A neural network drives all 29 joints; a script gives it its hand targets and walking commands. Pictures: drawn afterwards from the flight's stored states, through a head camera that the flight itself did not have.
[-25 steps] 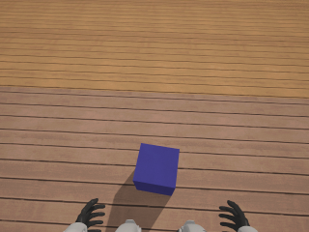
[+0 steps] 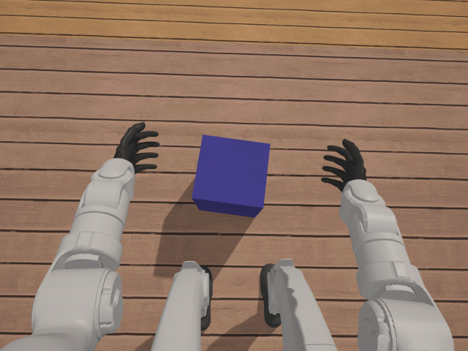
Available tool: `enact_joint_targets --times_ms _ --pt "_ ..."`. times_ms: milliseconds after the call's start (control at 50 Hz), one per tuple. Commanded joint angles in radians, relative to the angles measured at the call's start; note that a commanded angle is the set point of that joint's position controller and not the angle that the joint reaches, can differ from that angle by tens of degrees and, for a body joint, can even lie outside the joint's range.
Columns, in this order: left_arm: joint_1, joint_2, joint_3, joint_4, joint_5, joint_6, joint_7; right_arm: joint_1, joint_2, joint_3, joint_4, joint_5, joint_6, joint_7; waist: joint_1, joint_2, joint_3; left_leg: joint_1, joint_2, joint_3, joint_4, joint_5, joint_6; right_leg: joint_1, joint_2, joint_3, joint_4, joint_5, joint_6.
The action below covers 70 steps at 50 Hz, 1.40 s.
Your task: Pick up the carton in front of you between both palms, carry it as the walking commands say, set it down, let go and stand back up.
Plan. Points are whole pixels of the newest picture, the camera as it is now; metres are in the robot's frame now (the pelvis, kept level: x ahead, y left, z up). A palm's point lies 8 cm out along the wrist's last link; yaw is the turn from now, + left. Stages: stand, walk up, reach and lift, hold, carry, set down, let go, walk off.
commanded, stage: reach and lift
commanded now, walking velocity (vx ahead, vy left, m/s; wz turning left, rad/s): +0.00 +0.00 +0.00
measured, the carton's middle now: (231, 180) +0.51 +0.00 -0.54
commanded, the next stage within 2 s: none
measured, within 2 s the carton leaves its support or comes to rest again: neither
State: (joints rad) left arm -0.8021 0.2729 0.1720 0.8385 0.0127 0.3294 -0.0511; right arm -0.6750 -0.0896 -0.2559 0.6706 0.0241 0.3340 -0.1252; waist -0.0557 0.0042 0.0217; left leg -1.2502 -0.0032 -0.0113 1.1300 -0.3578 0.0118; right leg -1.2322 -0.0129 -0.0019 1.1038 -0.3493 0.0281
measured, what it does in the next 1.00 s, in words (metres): lowers itself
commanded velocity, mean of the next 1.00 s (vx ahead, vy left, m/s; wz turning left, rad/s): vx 0.00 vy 0.00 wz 0.00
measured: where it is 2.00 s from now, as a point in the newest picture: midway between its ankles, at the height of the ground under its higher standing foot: (237, 308)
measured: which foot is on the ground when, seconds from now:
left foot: down 0.00-1.00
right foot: down 0.00-1.00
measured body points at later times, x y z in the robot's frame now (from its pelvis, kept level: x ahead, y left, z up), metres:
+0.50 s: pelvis +0.02 +0.00 -0.03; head +0.34 +0.01 +0.29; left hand +0.57 +0.18 -0.16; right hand +0.51 -0.20 -0.16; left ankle +0.08 +0.11 -0.63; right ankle +0.08 -0.14 -0.63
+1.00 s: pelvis -0.03 -0.01 -0.24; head +0.33 +0.01 +0.02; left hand +0.54 +0.18 -0.41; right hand +0.49 -0.20 -0.41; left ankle +0.08 +0.11 -0.63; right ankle +0.08 -0.14 -0.63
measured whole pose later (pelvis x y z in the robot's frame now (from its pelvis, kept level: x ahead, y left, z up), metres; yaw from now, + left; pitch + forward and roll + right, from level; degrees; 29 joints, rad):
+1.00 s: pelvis -0.03 -0.01 -0.24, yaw -3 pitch +44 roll -4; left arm -1.44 0.49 0.05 1.12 -0.16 0.11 0.02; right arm -1.28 -0.20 -0.24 0.91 0.18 0.12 -0.19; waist -0.05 -0.02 0.18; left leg -2.24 -0.04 -0.07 2.00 -0.52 -0.03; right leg -2.22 0.06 0.02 1.96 -0.51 0.06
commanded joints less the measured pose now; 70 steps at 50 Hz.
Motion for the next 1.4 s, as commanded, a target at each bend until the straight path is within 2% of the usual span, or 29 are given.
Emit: enact_joint_targets --times_ms 0,80,200,320,420,500,580,700,760,840,1000,1100,1160,1220,1300,1380 --pt "-0.366 0.144 0.021 -0.035 -0.007 -0.05 0.008 -0.291 -0.103 -0.039 -0.059 0.005 -0.054 -0.024 -0.021 0.068 -0.731 0.389 -0.046 0.004 -0.133 0.05 -0.026 0.21 0.065 -0.07 -0.1 0.036 0.023" --pt "-0.513 0.179 0.022 0.05 -0.014 -0.096 0.011 -0.408 -0.117 -0.062 -0.013 0.013 -0.101 -0.035 -0.03 0.083 -0.834 0.366 -0.053 0.0 -0.114 0.098 -0.028 0.164 0.072 -0.073 -0.081 0.071 0.027" --pt "-0.675 0.221 0.041 0.128 0.001 -0.164 0.004 -0.54 -0.13 -0.094 0.016 0.007 -0.164 -0.024 -0.034 0.099 -0.966 0.366 -0.056 -0.012 -0.088 0.225 -0.028 0.11 0.082 -0.071 -0.067 0.166 0.034" --pt "-0.677 0.203 0.09 0.119 0.058 -0.201 -0.016 -0.513 -0.106 -0.134 -0.002 -0.036 -0.204 0.001 -0.03 0.122 -1.091 0.446 -0.058 -0.03 -0.056 0.496 -0.027 0.065 0.092 -0.061 -0.066 0.352 0.036" --pt "-0.619 0.142 0.141 0.126 0.102 -0.234 -0.021 -0.477 -0.07 -0.178 0.019 -0.084 -0.248 0.025 -0.018 0.105 -1.015 0.316 -0.047 -0.049 0.011 0.586 -0.029 -0.086 0.09 -0.061 -0.008 0.407 0.043" --pt "-0.566 0.114 0.161 0.141 0.119 -0.251 -0.012 -0.444 -0.055 -0.194 0.049 -0.104 -0.27 0.029 -0.01 0.088 -0.983 0.156 -0.045 -0.049 0.115 0.565 -0.032 -0.213 0.09 -0.062 0.1 0.391 0.055" --pt "-0.56 0.127 0.146 0.131 0.098 -0.266 0.007 -0.453 -0.064 -0.178 0.067 -0.087 -0.282 0.02 -0.001 0.083 -0.993 -0.016 -0.051 -0.031 0.243 0.495 -0.037 -0.29 0.093 -0.058 0.237 0.363 0.062" --pt "-0.664 0.23 0.042 0.058 -0.018 -0.279 0.042 -0.557 -0.131 -0.079 0.029 0.025 -0.284 -0.022 0.003 0.081 -1.182 -0.127 -0.056 -0.001 0.452 0.414 -0.043 -0.251 0.094 -0.056 0.453 0.368 0.07" --pt "-0.736 0.273 -0.016 0.044 -0.082 -0.27 0.055 -0.617 -0.165 -0.03 0.022 0.085 -0.267 -0.042 0.0 0.097 -1.236 -0.149 -0.05 0.015 0.537 0.335 -0.044 -0.268 0.092 -0.069 0.542 0.307 0.067" --pt "-0.83 0.303 -0.072 0.099 -0.14 -0.247 0.061 -0.716 -0.192 0.001 0.065 0.134 -0.242 -0.056 -0.003 0.111 -1.16 -0.211 -0.032 0.018 0.613 0.167 -0.042 -0.355 0.081 -0.085 0.627 0.137 0.059" --pt "-0.978 0.344 -0.133 0.248 -0.186 -0.242 0.074 -0.886 -0.242 0.014 0.207 0.157 -0.242 -0.064 -0.007 0.099 -0.998 -0.337 -0.001 0.011 0.735 -0.017 -0.031 -0.429 0.053 -0.089 0.762 -0.01 0.049" --pt "-1.022 0.345 -0.167 0.322 -0.203 -0.269 0.078 -0.942 -0.263 0.021 0.3 0.162 -0.276 -0.05 -0.01 0.087 -0.892 -0.392 0.009 -0.01 0.807 0.001 -0.03 -0.477 0.045 -0.081 0.844 0.014 0.047" --pt "-1.059 0.356 -0.188 0.308 -0.221 -0.289 0.087 -0.978 -0.283 0.037 0.31 0.179 -0.299 -0.047 -0.006 0.087 -0.92 -0.38 0.009 -0.013 0.851 0.055 -0.031 -0.461 0.045 -0.076 0.888 0.069 0.045" --pt "-1.066 0.364 -0.188 0.281 -0.238 -0.306 0.098 -0.999 -0.288 0.067 0.302 0.196 -0.317 -0.052 0.01 0.061 -0.935 -0.376 0.004 -0.019 0.883 0.109 -0.026 -0.454 0.051 -0.076 0.924 0.121 0.044" --pt "-0.996 0.328 -0.197 0.272 -0.24 -0.319 0.108 -0.937 -0.254 0.109 0.316 0.232 -0.329 -0.044 0.036 0.072 -0.962 -0.331 -0.003 -0.016 0.912 0.212 -0.029 -0.449 0.061 -0.078 0.953 0.195 0.042" --pt "-0.957 0.295 -0.205 0.238 -0.245 -0.318 0.112 -0.876 -0.246 0.108 0.313 0.233 -0.332 -0.05 0.02 0.084 -0.99 -0.297 -0.007 -0.013 0.913 0.229 -0.033 -0.467 0.069 -0.084 0.948 0.198 0.042"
